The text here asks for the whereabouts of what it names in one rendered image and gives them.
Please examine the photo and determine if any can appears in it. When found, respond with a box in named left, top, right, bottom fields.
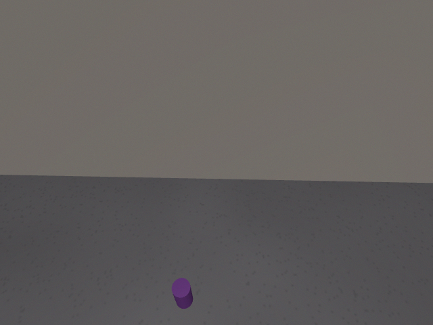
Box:
left=172, top=278, right=193, bottom=309

